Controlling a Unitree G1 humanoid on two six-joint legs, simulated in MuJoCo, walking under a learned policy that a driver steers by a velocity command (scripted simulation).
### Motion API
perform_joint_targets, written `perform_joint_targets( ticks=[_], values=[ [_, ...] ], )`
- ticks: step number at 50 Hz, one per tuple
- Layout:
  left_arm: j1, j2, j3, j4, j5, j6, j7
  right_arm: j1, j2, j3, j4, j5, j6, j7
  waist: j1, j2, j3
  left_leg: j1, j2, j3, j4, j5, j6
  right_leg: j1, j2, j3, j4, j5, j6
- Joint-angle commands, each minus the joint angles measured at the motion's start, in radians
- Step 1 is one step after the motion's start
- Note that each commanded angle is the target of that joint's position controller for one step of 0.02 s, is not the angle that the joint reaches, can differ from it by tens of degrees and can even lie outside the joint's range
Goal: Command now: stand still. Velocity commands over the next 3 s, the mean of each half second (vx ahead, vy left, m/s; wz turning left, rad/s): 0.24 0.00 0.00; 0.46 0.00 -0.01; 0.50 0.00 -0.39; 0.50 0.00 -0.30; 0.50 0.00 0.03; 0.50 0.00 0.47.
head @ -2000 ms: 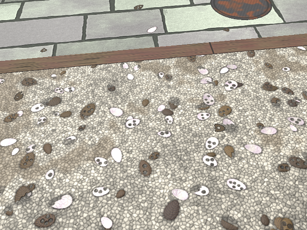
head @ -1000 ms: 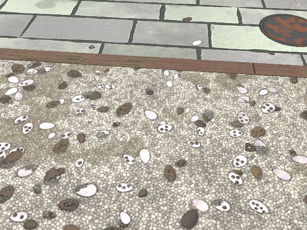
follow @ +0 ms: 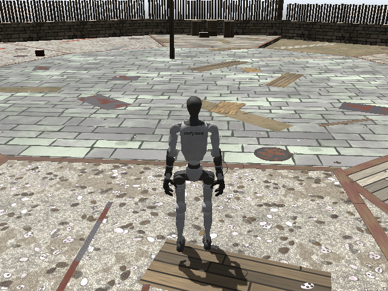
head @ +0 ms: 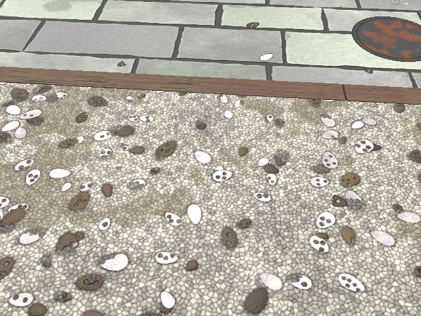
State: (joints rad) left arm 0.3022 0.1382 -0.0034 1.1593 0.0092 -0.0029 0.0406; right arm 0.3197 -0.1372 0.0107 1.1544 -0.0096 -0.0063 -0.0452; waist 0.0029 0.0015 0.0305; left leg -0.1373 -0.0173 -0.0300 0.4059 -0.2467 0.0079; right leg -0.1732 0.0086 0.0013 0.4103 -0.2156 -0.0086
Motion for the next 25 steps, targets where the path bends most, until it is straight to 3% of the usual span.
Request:
perform_joint_targets(
  ticks=[1,3,4,6,9,11,13,15,16,18,19,20,21,22,23,24,25],
  values=[
    [0.076,0.073,0.011,-0.005,0.000,-0.003,0.002,0.083,-0.070,-0.011,-0.003,0.000,-0.003,-0.002,0.000,0.000,0.056,-0.062,0.088,-0.074,-0.075,0.114,0.032,-0.004,-0.088,0.083,-0.069,0.096,-0.028],
    [0.078,0.071,0.011,-0.005,0.000,-0.003,0.003,0.085,-0.068,-0.011,-0.003,0.000,-0.003,-0.002,0.000,0.000,0.056,-0.062,0.088,-0.073,-0.075,0.114,0.031,-0.004,-0.088,0.082,-0.068,0.096,-0.028],
    [0.086,0.066,0.009,-0.002,0.001,-0.003,0.002,0.094,-0.063,-0.010,0.000,-0.002,-0.003,-0.002,0.000,0.000,0.035,-0.055,0.080,-0.071,-0.085,0.040,0.033,0.003,-0.080,0.080,-0.077,0.021,-0.029],
    [0.086,0.090,0.021,-0.011,0.003,0.004,0.000,0.098,-0.086,-0.022,-0.007,-0.004,0.003,0.000,-0.001,0.000,0.056,-0.089,0.047,-0.062,-0.064,-0.197,0.054,-0.032,-0.046,0.070,-0.054,-0.218,-0.048],
    [0.084,0.088,0.029,-0.041,0.008,0.010,-0.009,0.097,-0.087,-0.030,-0.038,-0.010,0.009,0.008,-0.002,0.004,0.158,-0.196,0.048,-0.106,-0.042,-0.483,0.099,-0.143,-0.041,0.106,-0.023,-0.497,-0.091],
    [0.082,0.075,0.030,-0.062,0.010,-0.003,-0.013,0.111,-0.082,-0.034,-0.051,-0.009,-0.003,0.011,-0.007,0.017,0.164,-0.188,0.074,-0.160,-0.040,-0.466,0.120,-0.167,-0.050,0.133,0.011,-0.457,-0.104],
    [0.054,0.075,0.034,-0.090,0.011,-0.022,-0.021,0.144,-0.107,-0.045,-0.055,-0.006,-0.017,0.014,-0.024,0.051,0.132,-0.111,0.110,-0.236,-0.083,-0.454,0.149,-0.204,-0.030,0.115,0.063,-0.379,-0.102],
    [-0.011,0.055,0.032,-0.132,0.016,-0.045,-0.034,0.218,-0.154,-0.065,-0.036,-0.004,-0.027,0.015,-0.058,0.147,0.126,0.019,0.200,-0.385,-0.190,-0.502,0.204,-0.307,0.027,0.009,0.204,-0.260,-0.081],
    [-0.036,0.055,0.031,-0.154,0.024,-0.056,-0.039,0.230,-0.171,-0.075,-0.031,-0.004,-0.028,0.014,-0.060,0.169,0.152,0.038,0.254,-0.441,-0.219,-0.492,0.231,-0.342,0.023,-0.038,0.238,-0.216,-0.078],
    [-0.014,0.056,0.034,-0.167,0.020,-0.080,-0.046,0.204,-0.170,-0.080,-0.040,-0.005,-0.033,0.017,-0.027,0.152,0.180,-0.035,0.267,-0.434,-0.185,-0.377,0.239,-0.263,0.006,-0.045,0.183,-0.211,-0.087],
    [0.069,0.053,0.037,-0.144,0.012,-0.090,-0.048,0.153,-0.161,-0.081,-0.056,-0.004,-0.037,0.017,0.020,0.133,0.171,-0.103,0.238,-0.373,-0.132,-0.274,0.218,-0.137,0.009,-0.039,0.110,-0.189,-0.092],
    [0.220,0.060,0.045,-0.096,0.002,-0.098,-0.047,0.053,-0.143,-0.077,-0.091,0.000,-0.043,0.019,0.102,0.082,0.145,-0.243,0.170,-0.267,-0.034,-0.176,0.172,0.080,0.001,0.017,0.012,-0.172,-0.105],
    [0.376,0.147,0.073,-0.053,0.005,-0.106,-0.037,-0.060,-0.092,-0.062,-0.148,0.010,-0.062,0.026,0.182,-0.136,0.127,-0.433,0.021,-0.051,0.274,-0.029,0.106,0.287,-0.143,0.292,-0.147,-0.249,-0.154],
    [0.482,0.242,0.102,-0.011,0.003,-0.096,-0.032,-0.059,-0.076,-0.061,-0.181,-0.012,-0.079,0.037,0.175,-0.318,0.106,-0.647,-0.051,0.076,0.561,-0.216,0.073,0.455,-0.336,0.571,-0.209,-0.020,-0.218],
    [0.427,0.176,0.085,-0.026,0.011,-0.084,-0.031,-0.075,-0.128,-0.073,-0.173,-0.040,-0.077,0.038,0.126,-0.117,0.128,-0.700,0.012,0.040,0.690,-0.249,0.082,0.425,-0.353,0.509,-0.150,0.141,-0.215],
    [0.353,0.152,0.076,-0.054,0.020,-0.082,-0.033,-0.060,-0.096,-0.069,-0.167,-0.032,-0.080,0.044,0.090,-0.053,0.112,-0.684,0.040,0.025,0.736,-0.188,0.081,0.381,-0.329,0.434,-0.142,0.218,-0.209],
    [0.293,0.136,0.068,-0.074,0.027,-0.081,-0.034,-0.069,-0.084,-0.067,-0.168,-0.020,-0.082,0.053,0.064,-0.030,0.103,-0.669,0.059,0.027,0.746,-0.133,0.078,0.346,-0.298,0.367,-0.162,0.241,-0.201]
  ],
)
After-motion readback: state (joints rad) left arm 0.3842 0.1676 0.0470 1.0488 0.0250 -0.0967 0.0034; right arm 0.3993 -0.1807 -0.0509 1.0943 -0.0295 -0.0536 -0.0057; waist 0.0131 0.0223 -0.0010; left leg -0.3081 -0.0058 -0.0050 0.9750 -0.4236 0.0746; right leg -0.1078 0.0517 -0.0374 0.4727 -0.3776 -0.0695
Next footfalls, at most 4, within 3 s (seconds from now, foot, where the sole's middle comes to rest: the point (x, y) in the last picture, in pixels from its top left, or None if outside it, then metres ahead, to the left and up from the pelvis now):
0.80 left None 0.43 0.04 -0.78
1.36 right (254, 258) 0.72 -0.11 -0.78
1.90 left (239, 178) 1.07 -0.08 -0.78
2.44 right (302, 146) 1.25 -0.36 -0.78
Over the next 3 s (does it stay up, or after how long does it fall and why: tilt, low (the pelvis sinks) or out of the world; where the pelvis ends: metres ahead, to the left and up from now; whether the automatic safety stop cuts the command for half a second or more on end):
stays up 1.40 -0.29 -0.03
